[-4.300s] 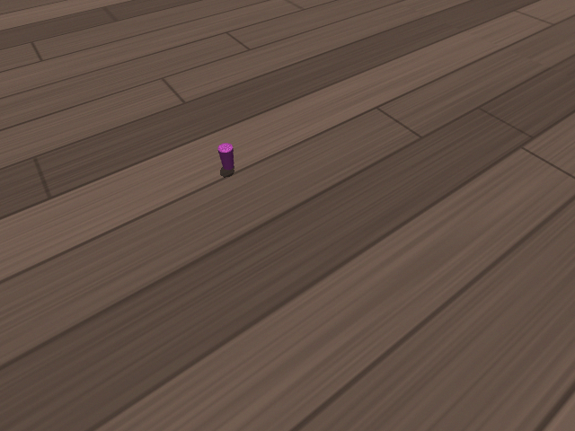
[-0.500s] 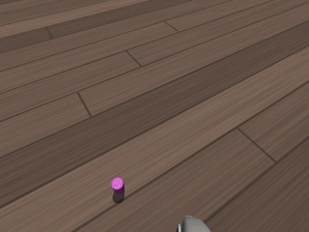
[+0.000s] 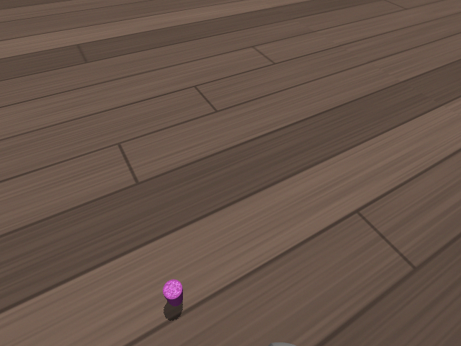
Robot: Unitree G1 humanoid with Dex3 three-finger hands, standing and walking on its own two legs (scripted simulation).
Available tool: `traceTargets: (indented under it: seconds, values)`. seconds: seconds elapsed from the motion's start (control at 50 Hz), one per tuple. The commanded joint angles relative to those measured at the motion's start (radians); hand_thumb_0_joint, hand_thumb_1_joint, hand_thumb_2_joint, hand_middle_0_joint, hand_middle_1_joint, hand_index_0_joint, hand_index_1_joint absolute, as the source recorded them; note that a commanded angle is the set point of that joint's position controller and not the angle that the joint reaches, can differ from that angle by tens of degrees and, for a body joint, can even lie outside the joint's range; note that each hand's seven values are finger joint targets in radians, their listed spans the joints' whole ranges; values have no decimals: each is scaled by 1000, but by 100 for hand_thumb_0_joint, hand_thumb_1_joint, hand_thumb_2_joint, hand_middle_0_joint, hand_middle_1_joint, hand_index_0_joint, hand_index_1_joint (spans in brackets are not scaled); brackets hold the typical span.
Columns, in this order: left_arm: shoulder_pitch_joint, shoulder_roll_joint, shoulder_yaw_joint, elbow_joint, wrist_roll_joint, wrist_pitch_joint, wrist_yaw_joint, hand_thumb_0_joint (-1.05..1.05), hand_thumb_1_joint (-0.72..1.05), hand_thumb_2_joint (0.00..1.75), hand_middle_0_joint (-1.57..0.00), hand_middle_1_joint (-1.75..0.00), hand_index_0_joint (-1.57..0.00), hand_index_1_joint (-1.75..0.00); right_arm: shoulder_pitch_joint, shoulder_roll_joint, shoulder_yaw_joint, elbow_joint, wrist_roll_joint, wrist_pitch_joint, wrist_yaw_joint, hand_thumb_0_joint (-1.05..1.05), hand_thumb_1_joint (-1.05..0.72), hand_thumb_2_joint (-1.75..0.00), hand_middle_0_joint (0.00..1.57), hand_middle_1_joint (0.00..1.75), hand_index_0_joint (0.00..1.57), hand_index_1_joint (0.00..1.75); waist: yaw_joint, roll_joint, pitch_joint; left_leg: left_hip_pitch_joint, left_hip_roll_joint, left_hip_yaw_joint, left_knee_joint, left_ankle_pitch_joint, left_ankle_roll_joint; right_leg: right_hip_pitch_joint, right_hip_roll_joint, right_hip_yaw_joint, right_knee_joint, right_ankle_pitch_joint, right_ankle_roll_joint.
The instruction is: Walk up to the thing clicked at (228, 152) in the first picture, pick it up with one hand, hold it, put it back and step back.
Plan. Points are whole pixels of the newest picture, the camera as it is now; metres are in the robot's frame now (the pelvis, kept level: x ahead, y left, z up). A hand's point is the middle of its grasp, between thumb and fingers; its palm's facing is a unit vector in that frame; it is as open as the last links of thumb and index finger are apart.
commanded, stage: walk up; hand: left
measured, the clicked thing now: (174, 294) +0.41 +0.20 -0.70
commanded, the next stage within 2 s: stand in 1.60 s
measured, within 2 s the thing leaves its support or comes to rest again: neither
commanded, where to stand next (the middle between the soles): +0.07 +0.00 m, yaw +0 degrees
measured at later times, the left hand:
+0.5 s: hand out of the picture +0.10 +0.25 -0.13, palm faces -0.01 -0.93 -0.36, open 7.4 cm
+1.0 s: hand out of the picture +0.14 +0.24 -0.14, palm faces -0.06 -0.94 -0.33, open 7.4 cm
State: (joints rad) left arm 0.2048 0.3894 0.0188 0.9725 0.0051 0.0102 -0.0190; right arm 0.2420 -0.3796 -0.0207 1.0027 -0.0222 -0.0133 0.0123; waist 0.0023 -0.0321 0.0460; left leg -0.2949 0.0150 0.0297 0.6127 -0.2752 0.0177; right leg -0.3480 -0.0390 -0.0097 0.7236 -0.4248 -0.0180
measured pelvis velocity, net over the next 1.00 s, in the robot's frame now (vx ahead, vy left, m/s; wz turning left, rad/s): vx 0.04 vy -0.01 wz -0.03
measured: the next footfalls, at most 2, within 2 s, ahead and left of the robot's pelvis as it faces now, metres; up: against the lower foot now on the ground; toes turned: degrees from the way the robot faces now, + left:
none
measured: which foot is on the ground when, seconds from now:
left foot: down 0.00-1.00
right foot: down 0.00-1.00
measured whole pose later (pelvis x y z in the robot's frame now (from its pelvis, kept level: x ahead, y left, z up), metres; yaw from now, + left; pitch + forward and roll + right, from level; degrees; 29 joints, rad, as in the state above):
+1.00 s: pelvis +0.04 -0.01 +0.02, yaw -2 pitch -2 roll +0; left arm 0.06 0.34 0.01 1.15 0.01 -0.01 -0.01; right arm 0.10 -0.35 -0.01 1.15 -0.01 -0.01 0.00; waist -0.01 0.00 0.05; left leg -0.11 0.04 0.06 0.36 -0.21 -0.01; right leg -0.11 -0.01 0.01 0.36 -0.20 0.01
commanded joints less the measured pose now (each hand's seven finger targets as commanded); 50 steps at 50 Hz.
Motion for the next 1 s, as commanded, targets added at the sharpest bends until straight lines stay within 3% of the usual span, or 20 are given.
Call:
traceTargets:
  seconds: [0.0,0.02,0.06,0.08,0.12,0.16,0.22,0.28,0.34,0.42,0.58,0.66,0.8,0.98]
  values:
    - [14,184,48,-4,-9,-36,15,0,90,90,-20,-30,-20,-30,-108,-244,-47,-74,0,-45,-10,0,-90,-90,20,30,20,30,28,208,7,-31,176,-226,-285,-41,84,59,4,1,-126,72,-4]
    - [14,172,45,6,-8,-41,17,0,90,90,-20,-30,-20,-30,-110,-251,-48,-65,5,-43,-8,0,-90,-90,20,30,20,30,29,208,-30,4,169,-202,-238,47,81,114,14,-14,-220,125,-2]
    - [5,182,42,20,-1,-50,27,0,90,90,-20,-30,-20,-30,-116,-228,-39,-64,17,-38,-9,0,-90,-90,20,30,20,30,30,175,-108,56,155,-151,-167,210,57,195,-19,26,-282,250,-7]
    - [-19,200,43,25,1,-52,30,0,90,90,-20,-30,-20,-30,-101,-206,-34,-58,22,-37,-12,0,-90,-90,20,30,20,30,18,141,-124,45,140,-137,-164,223,39,227,-42,68,-276,319,-16]
    - [-74,212,33,20,-3,-50,22,0,90,90,-20,-30,-20,-30,-104,-213,-33,-42,22,-35,-15,0,-90,-90,20,30,20,30,-4,111,-99,44,116,-135,-241,-19,30,174,-56,88,-260,242,-21]
    - [-86,191,25,39,-7,-45,16,0,90,90,-20,-30,-20,-30,-151,-232,-35,-26,17,-33,-17,0,-90,-90,20,30,20,30,7,107,-69,49,135,-162,-279,-79,34,158,-41,61,-272,186,-15]
    - [-84,195,21,67,-5,-54,16,0,90,90,-20,-30,-20,-30,-170,-212,-26,-13,19,-33,-16,0,-90,-90,20,30,20,30,5,31,-56,85,111,-114,-220,56,32,149,-71,102,-340,280,-24]
    - [-122,208,22,79,-4,-58,18,0,90,90,-20,-30,-20,-30,-158,-205,-25,13,21,-31,-14,0,-90,-90,20,30,20,30,-13,-7,-38,127,92,-85,-212,102,23,122,-95,128,-376,310,-26]
    - [-139,199,22,91,-3,-57,20,0,90,90,-20,-30,-20,-30,-163,-203,-28,35,21,-25,-11,0,-90,-90,20,30,20,30,-12,-24,-42,156,94,-84,-227,109,22,123,-89,122,-410,250,-19]
    - [-151,192,22,103,0,-55,21,0,90,90,-20,-30,-20,-30,-187,-199,-28,51,16,-24,-10,0,-90,-90,20,30,20,30,-8,-29,-68,182,99,-79,-248,143,18,151,-88,111,-421,281,-12]
    - [-165,181,27,112,-3,-52,25,0,90,90,-20,-30,-20,-30,-194,-193,-28,74,14,-28,-16,0,-90,-90,20,30,20,30,-3,16,-128,211,115,-66,-270,297,10,257,-90,86,-392,463,-7]
    - [-172,178,28,115,-3,-46,26,0,90,90,-20,-30,-20,-30,-200,-190,-29,79,13,-26,-19,0,-90,-90,20,30,20,30,-1,38,-110,207,118,-61,-286,302,5,259,-85,77,-389,462,-5]
    - [-185,177,29,118,2,-41,25,0,90,90,-20,-30,-20,-30,-206,-188,-28,80,13,-23,-19,0,-90,-90,20,30,20,30,-5,36,-62,191,112,-58,-306,213,5,228,-75,87,-408,393,-2]
    - [-191,171,28,113,3,-42,25,0,90,90,-20,-30,-20,-30,-191,-192,-31,80,12,-22,-19,0,-90,-90,20,30,20,30,-12,32,-85,212,113,-53,-307,216,7,239,-69,92,-412,402,-1]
